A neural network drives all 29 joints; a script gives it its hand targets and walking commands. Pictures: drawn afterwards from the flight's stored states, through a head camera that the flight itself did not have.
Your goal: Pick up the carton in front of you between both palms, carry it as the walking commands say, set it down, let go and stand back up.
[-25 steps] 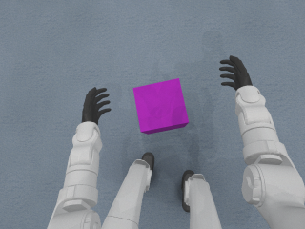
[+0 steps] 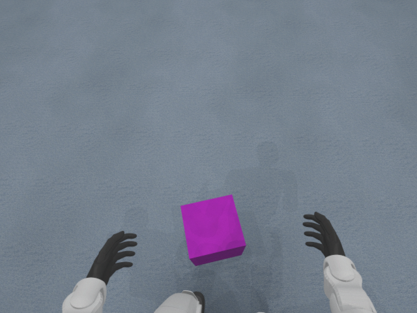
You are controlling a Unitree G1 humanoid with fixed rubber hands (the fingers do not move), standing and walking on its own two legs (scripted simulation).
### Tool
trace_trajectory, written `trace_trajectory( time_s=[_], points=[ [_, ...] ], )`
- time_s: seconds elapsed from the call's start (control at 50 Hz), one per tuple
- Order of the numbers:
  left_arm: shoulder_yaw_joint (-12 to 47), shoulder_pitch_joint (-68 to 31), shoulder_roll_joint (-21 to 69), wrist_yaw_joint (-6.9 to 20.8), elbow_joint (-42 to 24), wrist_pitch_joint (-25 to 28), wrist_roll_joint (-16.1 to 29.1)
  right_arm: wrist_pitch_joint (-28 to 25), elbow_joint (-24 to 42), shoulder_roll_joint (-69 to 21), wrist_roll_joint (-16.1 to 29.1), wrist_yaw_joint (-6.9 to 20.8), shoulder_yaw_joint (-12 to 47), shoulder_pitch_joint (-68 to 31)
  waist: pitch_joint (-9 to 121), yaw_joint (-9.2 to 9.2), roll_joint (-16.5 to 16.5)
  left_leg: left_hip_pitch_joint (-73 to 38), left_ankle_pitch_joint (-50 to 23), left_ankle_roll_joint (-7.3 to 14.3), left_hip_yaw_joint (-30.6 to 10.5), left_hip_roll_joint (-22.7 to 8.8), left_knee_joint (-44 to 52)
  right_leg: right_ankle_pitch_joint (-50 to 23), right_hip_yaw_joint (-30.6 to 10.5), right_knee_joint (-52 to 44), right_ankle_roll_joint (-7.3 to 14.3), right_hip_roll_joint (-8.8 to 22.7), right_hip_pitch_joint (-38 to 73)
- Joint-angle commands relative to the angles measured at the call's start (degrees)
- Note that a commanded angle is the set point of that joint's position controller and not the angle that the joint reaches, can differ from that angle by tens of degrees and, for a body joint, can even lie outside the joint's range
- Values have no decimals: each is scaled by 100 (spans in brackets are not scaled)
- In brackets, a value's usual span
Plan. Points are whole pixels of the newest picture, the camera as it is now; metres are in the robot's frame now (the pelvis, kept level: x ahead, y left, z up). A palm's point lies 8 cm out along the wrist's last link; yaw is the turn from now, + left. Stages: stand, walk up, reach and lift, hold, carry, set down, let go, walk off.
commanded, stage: let go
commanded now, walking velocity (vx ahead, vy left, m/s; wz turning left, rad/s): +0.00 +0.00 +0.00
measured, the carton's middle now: (212, 232) +0.38 +0.06 -0.64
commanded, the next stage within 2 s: stand in 0.66 s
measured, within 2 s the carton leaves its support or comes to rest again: neither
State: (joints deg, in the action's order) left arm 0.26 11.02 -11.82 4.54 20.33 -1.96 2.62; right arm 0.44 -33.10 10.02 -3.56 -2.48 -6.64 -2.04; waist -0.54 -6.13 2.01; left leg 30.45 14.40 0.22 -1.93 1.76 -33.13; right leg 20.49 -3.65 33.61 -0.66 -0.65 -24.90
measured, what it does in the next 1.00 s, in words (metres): stands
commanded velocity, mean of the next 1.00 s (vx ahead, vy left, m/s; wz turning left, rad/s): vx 0.00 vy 0.00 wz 0.00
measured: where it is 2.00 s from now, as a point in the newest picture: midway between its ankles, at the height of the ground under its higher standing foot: outside the picture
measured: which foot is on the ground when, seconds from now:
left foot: down 0.00-1.00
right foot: down 0.00-1.00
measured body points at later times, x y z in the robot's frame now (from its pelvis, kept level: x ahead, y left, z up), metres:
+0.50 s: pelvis +0.00 -0.02 +0.01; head +0.01 -0.02 +0.46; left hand +0.18 +0.22 -0.06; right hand +0.17 -0.25 -0.06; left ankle +0.01 +0.11 -0.73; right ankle -0.05 -0.13 -0.73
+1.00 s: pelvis +0.01 +0.01 +0.01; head +0.02 +0.04 +0.46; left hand +0.14 +0.29 -0.11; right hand +0.13 -0.30 -0.07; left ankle +0.01 +0.11 -0.73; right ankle -0.05 -0.13 -0.73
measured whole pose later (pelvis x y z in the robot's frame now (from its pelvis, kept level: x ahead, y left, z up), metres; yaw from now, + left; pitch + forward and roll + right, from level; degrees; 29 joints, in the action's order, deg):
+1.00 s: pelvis +0.01 +0.01 +0.01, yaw -1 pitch +0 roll +0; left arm -2.7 12.9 -20.1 -1.2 40.2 -0.9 -2.2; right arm 0.6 -42.7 18.7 -2.3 -0.6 -3.4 11.8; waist -1.2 0.7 -3.7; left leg 14.9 16.2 1.0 -1.5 1.4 -31.2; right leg 20.0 -3.9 28.1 -1.0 -0.7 -8.0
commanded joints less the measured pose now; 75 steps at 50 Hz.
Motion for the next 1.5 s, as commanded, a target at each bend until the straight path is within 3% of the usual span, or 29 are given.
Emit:
trace_trajectory(
  time_s=[0.0, 0.14, 0.28, 0.3, 0.32, 0.4, 0.54, 0.64, 0.66, 0.68, 0.7, 0.74, 0.78, 0.92, 1.06, 1.24, 1.48],
  points=[
    [-185, 20, -517, -29, -437, 96, -13, -100, 591, 484, 47, 89, -36, 260, 1515, 331, -303, -2656, -2837, -310, -10, 31, 215, -1818, 274, -695, -32, -250, 119],
    [-341, 321, -637, -105, -132, 66, -107, -17, 969, 522, 238, 341, 189, 1163, 1125, 458, -333, -2987, -2927, -247, 17, 152, 632, -2830, 172, -1043, -121, -148, 1047],
    [-421, 218, -658, -105, -15, -142, -219, 227, 1325, 557, 367, 552, 360, 1282, 381, 482, -304, -2968, -1986, -163, 115, 217, 918, -2450, 155, -1327, -144, -87, 1297],
    [-542, 152, -790, -265, -256, -442, -408, 74, 1013, 495, 457, 455, 447, 1628, 554, 469, -199, -2834, -1861, -199, 173, 384, 751, -3029, 107, -1130, -109, -45, 1550],
    [-473, 201, -762, -322, -180, -520, -371, 55, 1133, 538, 476, 407, 447, 1472, 443, 495, -370, -2702, -1721, -155, 155, 374, 733, -3105, 88, -1084, -124, -29, 1527],
    [-434, 41, -716, -375, -257, -711, -378, 152, 1180, 609, 466, 373, 472, 1161, 148, 464, -445, -2574, -1246, -109, 201, 366, 691, -2424, 100, -1149, -112, -17, 1282],
    [-383, -152, -680, -370, -453, -1012, -409, 431, 1072, 700, 361, 407, 369, 1290, -206, 638, -368, -2795, -791, -124, 240, 284, 776, -1544, 200, -1286, -8, -52, 1097],
    [-324, -282, -620, -362, -546, -1170, -404, 550, 1175, 720, 348, 483, 317, 1172, -295, 657, -291, -2869, -529, -107, 199, 231, 850, -983, 274, -1325, 65, -86, 1162],
    [-480, -332, -1291, -587, 327, -631, -449, 357, 324, 1322, 31, 261, 176, 1279, -417, 580, -1197, -1836, -365, -149, -98, -238, 605, -113, 26, -1258, -70, 148, 703],
    [-487, -144, -1301, -639, 406, -389, -505, 249, 281, 1437, 20, 194, 116, 1421, -308, 666, -1076, -1831, 26, -96, -194, -290, 640, 457, -176, -1307, 0, 232, 770],
    [-471, -181, -1246, -622, 474, -241, -547, 167, 196, 1466, -6, 192, 107, 1374, -294, 711, -752, -1680, 494, -69, -263, -302, 720, 847, -262, -1282, 44, 247, 699],
    [-484, -201, -1176, -582, 657, -51, -573, 39, 44, 1465, 13, 195, 119, 1253, -250, 690, -203, -1387, 1086, 7, -430, -383, 935, 761, -250, -1072, 99, 204, 855],
    [-491, -142, -1193, -519, 861, 58, -549, -15, -62, 1462, 60, 228, 138, 1085, -36, 620, -1, -1258, 938, 61, -535, -470, 1031, 135, -158, -846, 86, 169, 1199],
    [-453, -48, -1410, -581, 1472, 219, -482, -77, -512, 1625, 131, 180, 132, 1156, 339, 665, -9, -1873, -1071, 117, -495, -564, 728, -1262, -233, -841, 50, 294, 1524],
    [-391, 13, -1529, -642, 1935, 228, -447, -80, -868, 1781, 146, 112, 202, 1201, 429, 664, -106, -2247, -2072, 131, -458, -615, 648, -1958, -228, -880, -1, 357, 1703],
    [-343, -85, -1605, -658, 2283, 242, -446, -87, -1179, 1847, 169, 85, 255, 1028, 353, 651, -207, -2373, -2221, 123, -456, -640, 727, -2082, -233, -1020, -12, 422, 1763],
    [-306, -194, -1722, -645, 2659, 265, -428, -105, -1588, 1921, 188, 110, 296, 834, 160, 643, -217, -2370, -1624, 129, -489, -653, 1027, -1695, -293, -1339, 40, 500, 1787]
  ],
)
